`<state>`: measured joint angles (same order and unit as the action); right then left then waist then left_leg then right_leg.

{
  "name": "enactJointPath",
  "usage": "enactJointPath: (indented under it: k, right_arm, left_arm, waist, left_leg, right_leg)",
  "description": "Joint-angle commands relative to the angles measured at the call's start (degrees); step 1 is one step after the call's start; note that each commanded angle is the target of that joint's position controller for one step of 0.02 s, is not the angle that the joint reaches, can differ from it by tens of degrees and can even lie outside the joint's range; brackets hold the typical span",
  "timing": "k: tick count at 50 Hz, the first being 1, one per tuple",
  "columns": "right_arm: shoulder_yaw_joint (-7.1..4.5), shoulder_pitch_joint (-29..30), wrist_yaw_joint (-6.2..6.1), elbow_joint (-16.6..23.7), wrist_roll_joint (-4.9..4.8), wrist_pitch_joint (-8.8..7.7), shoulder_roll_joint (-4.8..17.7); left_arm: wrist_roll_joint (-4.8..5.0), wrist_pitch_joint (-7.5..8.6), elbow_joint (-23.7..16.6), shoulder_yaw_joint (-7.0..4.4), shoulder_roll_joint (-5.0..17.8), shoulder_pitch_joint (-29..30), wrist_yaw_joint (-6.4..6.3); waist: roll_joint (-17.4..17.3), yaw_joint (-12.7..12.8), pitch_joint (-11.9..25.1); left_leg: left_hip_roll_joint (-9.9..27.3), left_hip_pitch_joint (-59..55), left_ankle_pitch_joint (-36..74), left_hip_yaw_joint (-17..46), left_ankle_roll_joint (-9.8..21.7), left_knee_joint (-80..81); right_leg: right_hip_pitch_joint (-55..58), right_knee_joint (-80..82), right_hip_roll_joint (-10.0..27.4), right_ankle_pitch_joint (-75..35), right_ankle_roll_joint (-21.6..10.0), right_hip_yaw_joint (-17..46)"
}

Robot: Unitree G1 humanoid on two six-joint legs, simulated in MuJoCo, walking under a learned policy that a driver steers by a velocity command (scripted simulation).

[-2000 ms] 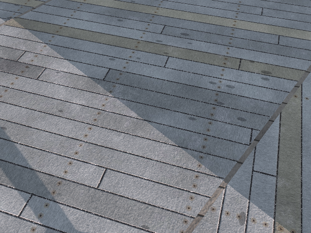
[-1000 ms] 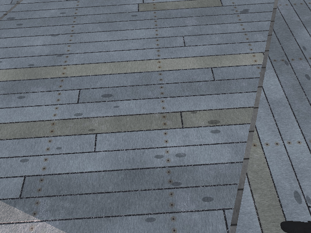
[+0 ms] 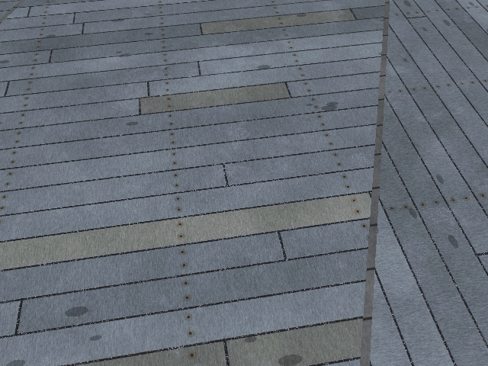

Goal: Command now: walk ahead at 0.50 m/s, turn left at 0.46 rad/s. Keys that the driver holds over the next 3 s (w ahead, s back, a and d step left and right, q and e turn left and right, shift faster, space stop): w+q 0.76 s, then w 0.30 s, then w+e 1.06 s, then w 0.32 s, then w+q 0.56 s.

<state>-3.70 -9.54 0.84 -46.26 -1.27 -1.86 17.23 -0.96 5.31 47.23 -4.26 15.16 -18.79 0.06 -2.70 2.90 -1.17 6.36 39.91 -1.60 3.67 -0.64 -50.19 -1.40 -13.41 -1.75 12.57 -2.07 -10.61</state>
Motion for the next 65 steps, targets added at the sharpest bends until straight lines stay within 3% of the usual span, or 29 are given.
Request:
enactJointPath:
  k: [1,5,7,9,10,11,12,13,14,15,17,20,25,30,33,34,35,36,37,38,41,49,55,58,59,60,61,62,65]
  right_arm:
    - [0.50,4.4,1.19,4.5,0.25,-0.53,0.6]
    - [0.47,9.4,2.44,7.8,0.17,-0.41,1.4]
    - [-0.24,8.2,2.85,8.8,0.17,-0.22,2.8]
    - [-2.30,-1.6,2.63,7.1,-0.13,0.08,6.2]
    - [-4.39,-11.2,1.76,4.6,-0.26,0.35,9.9]
    - [-6.22,-15.3,0.52,3.7,-0.52,0.73,17.0]
    - [-5.47,-14.1,0.87,6.0,-0.31,-0.17,17.0]
    - [-4.05,-13.6,1.22,6.0,0.24,-0.93,12.3]
    - [-3.53,-11.3,1.16,5.9,0.23,-1.52,10.3]
    - [-2.92,-7.3,1.04,6.4,0.06,-1.70,8.3]
    - [-1.99,-2.8,0.48,8.3,1.01,-1.75,5.7]
    - [-2.49,-3.6,-0.45,8.4,0.76,-2.05,7.4]
    - [-2.93,-7.4,-1.72,7.3,0.12,-1.37,8.7]
    - [-2.98,-10.6,-2.10,6.1,-0.27,-0.61,8.3]
    - [-2.63,-9.1,-2.13,6.8,0.13,-0.22,6.8]
    - [-1.44,-9.0,-1.85,7.6,0.59,-0.39,3.7]
    - [-0.29,-15.4,-1.92,8.9,0.31,-0.79,-0.2]
    - [-0.29,-18.0,-1.91,9.5,-1.16,-1.17,2.7]
    - [-1.57,-13.9,-1.97,8.7,-1.36,-0.97,7.9]
    - [-1.94,-8.9,-1.95,9.5,-0.63,-0.61,8.9]
    - [-1.68,-6.5,-1.34,10.2,0.01,-0.36,5.2]
    - [0.51,2.7,0.12,12.6,0.68,-1.33,0.7]
    - [0.40,11.0,1.30,15.4,0.04,-2.23,2.0]
    - [-2.18,-2.1,0.83,11.6,0.73,-2.67,6.7]
    - [-3.55,-12.2,0.05,9.6,1.52,-2.46,10.4]
    - [-4.45,-15.8,-0.49,9.1,2.32,-1.90,15.6]
    - [-3.21,-16.6,-0.42,9.1,2.09,-1.84,10.7]
    - [-2.20,-13.2,-0.38,8.7,1.59,-2.02,8.2]
    - [-0.81,-4.0,0.06,8.2,1.74,-3.20,3.0]
  left_arm:
    - [0.49,0.77,-3.4,-2.02,8.9,3.6,-0.77]
    - [1.75,-0.90,-1.3,-2.74,10.5,0.7,-0.94]
    - [2.12,-1.82,-1.2,-3.13,11.9,1.4,-1.20]
    - [2.48,-2.91,-1.6,-3.31,13.1,2.8,-1.59]
    - [2.36,-2.93,-2.0,-2.80,12.3,2.8,-1.83]
    - [-0.01,-2.03,-4.5,-0.82,6.0,-1.4,-1.48]
    - [0.55,0.32,-5.9,0.56,3.9,-0.7,-0.77]
    - [3.03,1.98,-7.4,-0.62,8.8,6.7,0.00]
    - [3.62,2.88,-8.3,-0.41,8.5,9.2,0.11]
    - [2.27,3.11,-7.6,-0.49,8.2,9.0,-0.36]
    - [0.72,1.94,-6.9,-1.24,8.9,7.3,-0.55]
    - [0.10,0.36,-7.4,-0.81,6.7,7.9,-0.61]
    - [0.61,0.55,-10.3,0.50,4.2,18.7,0.03]
    - [1.54,1.70,-11.6,-0.32,7.2,21.5,1.30]
    - [1.36,2.53,-9.4,-1.66,9.3,13.0,1.10]
    - [0.33,2.83,-8.5,-2.47,11.6,5.8,0.71]
    - [-0.66,2.49,-7.6,-3.52,16.5,-1.0,0.37]
    - [0.67,1.83,-5.9,-3.50,15.5,-3.1,0.94]
    - [1.17,1.59,-7.3,-2.10,10.1,0.3,0.85]
    - [0.91,1.05,-7.6,-1.41,8.1,3.1,0.58]
    - [0.01,1.02,-6.0,-0.22,5.4,6.2,0.66]
    - [1.72,0.93,-2.0,-1.18,9.6,3.5,0.61]
    - [2.89,-0.94,1.9,-1.33,11.7,-2.6,0.55]
    - [3.08,-1.74,2.3,-1.09,12.1,-1.4,0.16]
    - [1.95,-1.41,1.0,0.16,9.3,-0.6,0.16]
    - [1.28,-0.55,-0.7,2.36,2.2,-6.4,0.31]
    - [2.55,0.16,0.4,1.22,6.9,-4.9,0.39]
    - [3.88,0.32,-1.0,0.07,10.0,-1.0,0.54]
    - [2.71,-1.05,-1.1,-0.35,8.1,1.5,0.10]
  waist:
    - [4.5,-0.3,-3.6]
    - [4.5,0.9,-4.9]
    - [6.2,-0.9,-2.7]
    - [7.1,-7.0,3.6]
    - [5.2,-11.7,8.7]
    - [-8.7,-9.0,13.7]
    - [-9.8,-7.5,22.5]
    - [-3.3,-10.5,18.0]
    - [-1.7,-9.1,11.4]
    - [2.0,-6.3,6.9]
    - [0.2,-2.7,4.4]
    - [0.5,-1.9,3.3]
    - [-1.8,-6.0,0.9]
    - [-3.2,-6.5,0.8]
    - [-4.6,-1.5,3.5]
    - [-1.4,1.8,10.0]
    - [12.2,0.6,18.3]
    - [22.7,-0.1,19.6]
    - [13.9,1.4,11.5]
    - [9.5,1.5,6.3]
    - [9.0,-1.5,0.7]
    - [6.5,-0.2,-0.6]
    - [7.5,1.4,-2.8]
    - [7.0,-6.9,4.9]
    - [4.0,-11.3,12.8]
    - [-11.1,-8.8,21.0]
    - [-8.9,-10.6,22.7]
    - [-7.0,-9.8,13.6]
    - [-5.0,-4.4,3.6]
  left_leg:
    - [0.5,-2.2,5.9,-1.9,0.8,7.6]
    - [-0.6,0.2,0.1,-4.5,3.3,13.1]
    - [-3.5,-4.3,-5.7,-7.7,5.3,13.7]
    - [-8.5,-18.2,-9.1,-10.9,8.2,15.1]
    - [-10.0,-33.8,-6.2,-8.8,10.5,18.2]
    - [4.2,-54.4,-7.7,16.1,18.5,19.5]
    - [13.0,-63.4,-18.2,44.4,26.6,30.8]
    - [12.1,-61.2,-18.1,39.3,22.9,34.1]
    - [10.0,-53.9,-14.8,31.4,20.7,33.9]
    - [7.4,-45.2,-9.0,24.8,18.7,33.9]
    - [4.2,-34.4,-0.4,18.5,17.5,36.0]
    - [2.3,-28.2,7.0,13.7,17.8,37.6]
    - [-1.7,-24.5,-0.6,10.0,13.7,36.8]
    - [1.4,-30.2,-6.1,17.5,12.2,30.9]
    - [-0.2,-30.6,-2.1,19.2,9.7,22.6]
    - [-3.5,-26.3,-4.1,15.8,7.7,10.4]
    - [-11.6,-9.8,-23.0,8.0,3.5,-9.1]
    - [-10.2,3.5,-33.3,6.2,2.3,-21.1]
    - [-6.9,6.7,-28.2,7.4,1.8,-25.4]
    - [-4.9,6.1,-23.4,5.0,1.6,-25.3]
    - [-1.6,-0.8,-16.9,4.3,1.7,-17.8]
    - [-0.8,-2.8,-1.7,-1.0,0.6,7.0]
    - [-3.3,-7.5,-2.7,-3.3,2.4,18.4]
    - [-6.6,-29.2,-2.5,-5.4,5.6,23.9]
    - [1.0,-46.2,-1.5,1.9,8.5,21.3]
    - [16.9,-64.1,-9.8,26.8,16.2,25.3]
    - [17.8,-61.4,-16.3,35.0,17.1,30.4]
    - [15.9,-54.9,-16.4,26.3,14.9,31.7]
    - [9.6,-36.8,-8.3,10.2,11.8,38.0]
  right_leg:
    - [-3.7,7.5,16.3,-15.8,-7.5,2.9]
    - [5.3,3.4,18.7,-21.1,-6.3,0.7]
    - [7.8,-2.7,18.9,-37.5,-5.0,-0.9]
    - [6.4,-18.2,17.2,-52.6,-3.0,-2.8]
    - [-1.6,-32.0,14.7,-46.5,-0.7,-3.8]
    - [-25.2,-53.7,7.9,-7.7,3.3,-3.2]
    - [-38.7,-65.9,-1.5,22.4,4.4,10.6]
    - [-45.0,-67.2,2.0,18.8,2.9,16.1]
    - [-46.0,-63.6,4.4,13.8,1.5,15.5]
    - [-42.9,-58.2,6.8,9.9,1.5,15.4]
    - [-35.1,-52.2,8.8,5.7,2.4,15.6]
    - [-33.0,-44.6,7.9,1.5,5.1,13.9]
    - [-28.9,-22.9,3.8,-15.8,6.6,13.1]
    - [-25.8,-15.2,2.4,-14.3,4.8,15.7]
    - [-14.4,-11.8,2.1,-9.4,1.4,14.1]
    - [-1.7,-12.8,8.2,-7.5,-1.7,19.2]
    - [18.2,-10.5,21.2,-0.3,-8.8,39.8]
    - [22.0,-4.5,27.4,16.8,-13.6,59.2]
    - [15.5,-2.4,24.8,22.5,-11.2,52.7]
    - [8.5,-2.4,22.2,16.7,-8.8,42.7]
    - [-4.7,1.2,15.6,0.6,-7.5,28.2]
    - [-4.6,5.5,14.1,-14.5,-9.3,15.0]
    - [0.6,2.4,16.8,-18.1,-7.7,15.0]
    - [-2.2,-13.2,13.6,-33.8,-4.7,12.6]
    - [-12.6,-28.0,10.7,-23.5,-2.4,10.7]
    - [-33.8,-49.3,1.6,11.4,1.7,8.7]
    - [-38.9,-57.8,2.1,20.9,1.6,16.8]
    - [-43.2,-60.2,4.7,17.1,1.1,16.9]
    - [-37.3,-54.2,9.8,5.7,1.5,16.0]
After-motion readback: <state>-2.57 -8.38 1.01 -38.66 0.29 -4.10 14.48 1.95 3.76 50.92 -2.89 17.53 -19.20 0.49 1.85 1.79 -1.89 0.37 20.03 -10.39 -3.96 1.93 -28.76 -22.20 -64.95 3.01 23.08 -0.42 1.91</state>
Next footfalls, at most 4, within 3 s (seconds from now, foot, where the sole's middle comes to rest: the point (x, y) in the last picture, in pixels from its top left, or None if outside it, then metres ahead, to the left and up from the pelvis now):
0.20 left None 0.28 0.15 -0.78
0.68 right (262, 330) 0.60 0.02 -0.78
1.18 left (139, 293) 0.69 0.39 -0.78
1.70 right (194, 199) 1.06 0.27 -0.78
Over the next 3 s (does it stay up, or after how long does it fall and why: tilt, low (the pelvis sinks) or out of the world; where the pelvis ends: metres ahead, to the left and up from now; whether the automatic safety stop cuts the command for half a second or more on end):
stays up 1.56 0.35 0.00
